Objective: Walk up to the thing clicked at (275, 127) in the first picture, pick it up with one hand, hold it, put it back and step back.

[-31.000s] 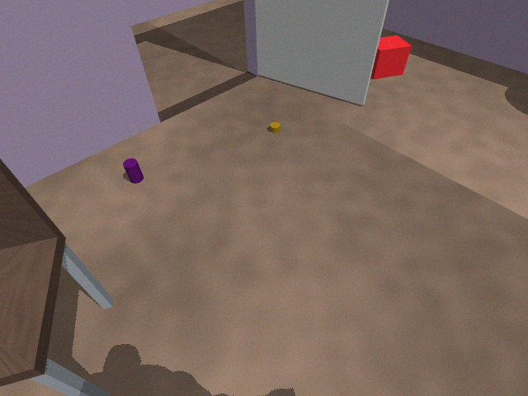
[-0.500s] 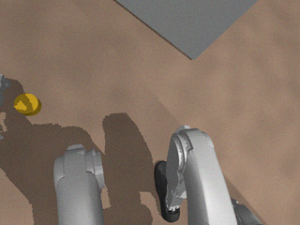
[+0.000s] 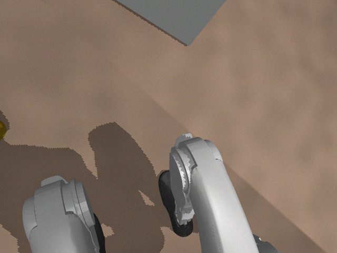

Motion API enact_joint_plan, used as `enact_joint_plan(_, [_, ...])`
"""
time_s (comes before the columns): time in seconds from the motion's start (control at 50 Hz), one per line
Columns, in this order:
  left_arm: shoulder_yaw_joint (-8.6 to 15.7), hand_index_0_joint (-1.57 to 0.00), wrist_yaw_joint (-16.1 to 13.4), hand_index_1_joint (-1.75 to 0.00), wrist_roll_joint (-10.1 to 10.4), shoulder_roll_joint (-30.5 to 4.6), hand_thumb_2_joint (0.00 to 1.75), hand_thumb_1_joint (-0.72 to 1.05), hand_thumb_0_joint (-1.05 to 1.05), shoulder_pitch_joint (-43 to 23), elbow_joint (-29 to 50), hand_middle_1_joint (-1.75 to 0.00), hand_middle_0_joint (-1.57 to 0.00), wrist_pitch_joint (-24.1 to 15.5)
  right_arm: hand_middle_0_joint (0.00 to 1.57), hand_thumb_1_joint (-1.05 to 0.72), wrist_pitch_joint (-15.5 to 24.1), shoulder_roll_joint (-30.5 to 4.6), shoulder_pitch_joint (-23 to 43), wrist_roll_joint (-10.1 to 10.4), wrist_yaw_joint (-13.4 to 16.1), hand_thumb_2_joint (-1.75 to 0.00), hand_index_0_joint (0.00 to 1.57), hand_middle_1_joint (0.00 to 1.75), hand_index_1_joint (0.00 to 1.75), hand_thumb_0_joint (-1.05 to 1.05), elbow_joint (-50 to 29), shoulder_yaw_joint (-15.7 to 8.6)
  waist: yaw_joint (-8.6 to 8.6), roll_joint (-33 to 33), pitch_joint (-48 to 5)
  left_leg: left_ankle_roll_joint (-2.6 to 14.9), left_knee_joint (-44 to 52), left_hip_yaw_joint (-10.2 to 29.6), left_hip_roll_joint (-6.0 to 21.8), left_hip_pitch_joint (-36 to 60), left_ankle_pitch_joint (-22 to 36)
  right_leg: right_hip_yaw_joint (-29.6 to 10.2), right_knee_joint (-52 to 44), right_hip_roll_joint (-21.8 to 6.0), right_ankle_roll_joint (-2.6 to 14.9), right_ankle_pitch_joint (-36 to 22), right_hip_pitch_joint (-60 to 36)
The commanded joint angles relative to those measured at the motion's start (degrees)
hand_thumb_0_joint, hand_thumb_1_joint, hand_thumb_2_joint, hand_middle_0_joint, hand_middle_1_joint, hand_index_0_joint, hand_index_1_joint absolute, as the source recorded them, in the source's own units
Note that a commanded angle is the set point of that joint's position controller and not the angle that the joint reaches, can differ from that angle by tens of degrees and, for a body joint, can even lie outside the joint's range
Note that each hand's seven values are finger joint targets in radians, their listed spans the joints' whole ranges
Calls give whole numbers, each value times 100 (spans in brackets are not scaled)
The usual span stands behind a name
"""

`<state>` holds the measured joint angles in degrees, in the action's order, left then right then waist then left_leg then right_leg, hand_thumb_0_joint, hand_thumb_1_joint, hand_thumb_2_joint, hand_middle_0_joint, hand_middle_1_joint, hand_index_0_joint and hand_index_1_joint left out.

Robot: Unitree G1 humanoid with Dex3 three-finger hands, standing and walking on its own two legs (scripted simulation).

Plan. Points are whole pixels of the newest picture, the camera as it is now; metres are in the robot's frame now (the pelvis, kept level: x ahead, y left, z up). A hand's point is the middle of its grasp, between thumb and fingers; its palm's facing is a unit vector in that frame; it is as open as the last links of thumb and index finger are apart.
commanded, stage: close in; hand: left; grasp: from above
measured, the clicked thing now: out of the picture +0.46 +0.32 -0.30
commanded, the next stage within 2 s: rest palm in 0.06 s
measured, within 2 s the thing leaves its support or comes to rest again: neither
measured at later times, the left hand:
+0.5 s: hand out of the picture +0.44 +0.31 -0.25, palm faces -0.44 -0.09 -0.89, open 14.0 cm
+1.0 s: hand out of the picture +0.44 +0.31 -0.27, palm faces -0.49 -0.14 -0.86, open 14.1 cm
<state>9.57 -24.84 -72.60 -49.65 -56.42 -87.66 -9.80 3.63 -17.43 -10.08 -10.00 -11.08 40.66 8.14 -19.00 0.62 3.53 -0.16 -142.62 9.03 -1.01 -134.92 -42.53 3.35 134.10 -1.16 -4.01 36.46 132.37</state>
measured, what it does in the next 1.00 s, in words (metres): stands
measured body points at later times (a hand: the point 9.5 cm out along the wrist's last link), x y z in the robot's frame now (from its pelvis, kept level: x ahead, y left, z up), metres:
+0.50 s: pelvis +0.00 +0.01 -0.01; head +0.26 +0.13 +0.33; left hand +0.46 +0.31 -0.20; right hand +0.06 -0.27 -0.07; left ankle +0.06 +0.12 -0.28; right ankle +0.11 -0.13 -0.28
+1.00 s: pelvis +0.00 +0.01 -0.02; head +0.28 +0.12 +0.31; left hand +0.46 +0.32 -0.22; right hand +0.02 -0.25 -0.07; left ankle +0.06 +0.12 -0.28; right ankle +0.11 -0.13 -0.28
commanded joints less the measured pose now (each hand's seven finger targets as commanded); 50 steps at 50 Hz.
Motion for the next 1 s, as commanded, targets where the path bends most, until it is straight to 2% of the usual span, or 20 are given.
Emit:
enact_joint_plan(0.0, [4, -10, 155, -104, 250, -1629, 92, -51, 0, -1320, 806, -109, -5, -404, 20, -91, -23, -1684, -1077, 31, 121, -90, 20, 30, 30, 0, 18, -540, 14, -1477, -4055, 211, 1369, -584, -70, 2365, 1505, 597, -1184, 208, 525, -1319, -2713])
enact_joint_plan(0.1, [-29, -9, -16, -101, 82, -1607, 94, -52, 0, -1621, 655, -104, -6, -1131, 20, -90, -11, -1677, -1158, -158, 137, -90, 20, 30, 30, 0, 118, -469, -66, -1619, -3806, 133, 1297, -507, -40, 2753, 1364, 704, -1251, 224, 526, -1081, -2453])
enact_joint_plan(0.14, [-69, -8, -209, -100, -109, -1648, 96, -52, 0, -1709, 522, -103, -6, -1325, 20, -90, -10, -1653, -1084, -238, 115, -90, 20, 30, 30, 0, 167, -433, -79, -1799, -3941, 122, 1304, -457, -9, 2976, 1346, 739, -1174, 262, 503, -1104, -2403])
enact_joint_plan(0.18, [-116, -8, -463, -100, -292, -1617, 95, -50, 0, -1708, 124, -102, -6, -1409, 20, -90, 17, -1672, -994, -305, 88, -90, 20, 30, 30, 0, 194, -388, -144, -1807, -3706, 113, 1309, -418, 6, 2949, 1288, 814, -1121, 277, 498, -1073, -2204])
enact_joint_plan(0.24, [-256, -8, -862, -100, -635, -1584, 94, -48, 0, -1862, -388, -103, -5, -1409, 20, -90, 85, -1730, -849, -438, 44, -90, 20, 30, 30, 0, 210, -286, -313, -1932, -3369, 84, 1377, -338, 32, 3025, 1240, 954, -997, 316, 491, -1043, -1898])
enact_joint_plan(0.3, [-254, -8, -1238, -100, -847, -1772, 94, -49, 0, -1895, -679, -103, -5, -1276, 20, -89, 195, -1835, -704, -545, -3, -90, 20, 30, 30, 0, 197, -194, -351, -2141, -3334, 59, 1383, -297, 47, 3134, 1347, 1004, -870, 316, 480, -1155, -1860])
enact_joint_plan(0.38, [-277, -7, -1641, -100, -930, -1795, 94, -50, 0, -1961, -695, -103, -5, -919, 20, -90, 384, -1917, -460, -634, -75, -90, 20, 30, 30, 0, 236, -179, -296, -2574, -3447, -3, 1488, -203, 88, 3361, 1460, 1041, -752, 331, 476, -1224, -1681])
enact_joint_plan(0.4, [-249, -7, -1707, -101, -954, -1799, 94, -50, 0, -1955, -826, -104, -5, -821, 20, -90, 440, -1940, -434, -665, -113, -90, 20, 30, 30, 0, 183, -177, -359, -2639, -3423, -2, 1453, -201, 91, 3386, 1454, 1061, -685, 333, 477, -1250, -1649])
enact_joint_plan(0.44, [-217, -8, -1753, -100, -911, -1779, 92, -49, 0, -1982, -915, -103, -4, -640, 20, -90, 545, -2029, -467, -663, -209, -90, 20, 30, 30, 0, 192, -160, -446, -2587, -3296, -6, 1399, -165, 104, 3292, 1567, 1081, -614, 304, 436, -1393, -1647])
enact_joint_plan(0.56, [169, -8, -1654, -101, -679, -2275, 92, -49, 0, -1951, -903, -105, -4, -278, 20, -90, 792, -2134, -407, -577, -365, -90, 20, 30, 30, 0, 73, -85, -410, -2572, -3128, 47, 1290, -190, 109, 2947, 1294, 1028, -624, 307, 442, -1249, -1818])
enact_joint_plan(0.58, [227, -8, -1592, -101, -648, -2297, 91, -49, 0, -1858, -1007, -106, -4, -264, 20, -90, 812, -2148, -461, -597, -384, -90, 20, 30, 30, 0, -17, -56, -470, -2491, -3146, 54, 1286, -176, 106, 2944, 1311, 1030, -605, 283, 439, -1271, -1867])
enact_joint_plan(0.62, [273, -8, -1459, -102, -507, -2318, 92, -50, 0, -1668, -925, -105, -4, -253, 20, -90, 829, -2127, -490, -551, -402, -90, 20, 30, 30, 0, -35, -65, -388, -2513, -3236, 47, 1295, -132, 119, 3024, 1484, 1038, -590, 305, 431, -1398, -2006])
enact_joint_plan(0.64, [240, -8, -1370, -102, -459, -2241, 92, -51, 0, -1598, -947, -105, -4, -258, 20, -90, 843, -2086, -551, -567, -419, -90, 20, 30, 30, 0, -64, -48, -458, -2453, -3243, 65, 1210, -155, 112, 3035, 1552, 1041, -592, 299, 414, -1458, -2067])
enact_joint_plan(0.66, [280, -8, -1324, -102, -386, -2305, 91, -49, 0, -1400, -958, -106, -4, -274, 20, -90, 833, -2108, -555, -546, -412, -90, 20, 30, 30, 0, -64, -51, -367, -2454, -3358, 55, 1273, -116, 120, 3050, 1661, 1050, -625, 322, 429, -1514, -2197])
enact_joint_plan(0.68, [189, -8, -1238, -102, -360, -2200, 91, -50, 0, -1447, -955, -106, -4, -298, 20, -90, 847, -2061, -618, -550, -432, -90, 20, 30, 30, 0, -88, -17, -472, -2366, -3297, 67, 1168, -137, 118, 2993, 1664, 1036, -597, 318, 427, -1569, -2223])
enact_joint_plan(0.76, [234, -8, -1087, -102, -190, -2367, 92, -51, 0, -1291, -760, -106, -5, -498, 20, -91, 768, -2091, -729, -519, -409, -90, 20, 30, 30, 0, -63, 10, -411, -2335, -3452, 67, 1157, -129, 118, 2931, 1751, 1045, -687, 362, 458, -1631, -2507])
enact_joint_plan(0.84, [58, -7, -1003, -102, -243, -2312, 94, -52, 0, -1466, -602, -105, -5, -783, 20, -90, 724, -2101, -724, -522, -403, -90, 20, 30, 30, 0, -98, 94, -543, -2198, -3288, 94, 985, -183, 138, 2846, 1663, 1037, -753, 389, 434, -1620, -2559])
enact_joint_plan(0.88, [151, -8, -1099, -103, -284, -2527, 96, -51, 0, -1465, -558, -105, -6, -933, 20, -90, 704, -2159, -772, -522, -381, -90, 20, 30, 30, 0, -77, 108, -480, -2273, -3301, 67, 1036, -158, 149, 2947, 1665, 1082, -771, 408, 444, -1578, -2585])
enact_joint_plan(0.96, [86, -7, -1365, -102, -499, -2461, 97, -52, 0, -1320, -823, -103, -6, -1052, 20, -90, 670, -2143, -728, -602, -370, -90, 20, 30, 30, 0, -70, 175, -494, -2226, -3175, 41, 1089, -116, 165, 2934, 1626, 1161, -745, 445, 449, -1523, -2515])
enact_joint_plan(0.98, [-61, -7, -1393, -102, -521, -2298, 98, -52, 0, -1390, -849, -103, -6, -1037, 20, -90, 706, -2146, -653, -608, -373, -90, 20, 30, 30, 0, -95, 175, -536, -2249, -3037, 21, 1058, -96, 179, 2989, 1607, 1171, -688, 418, 438, -1500, -2335])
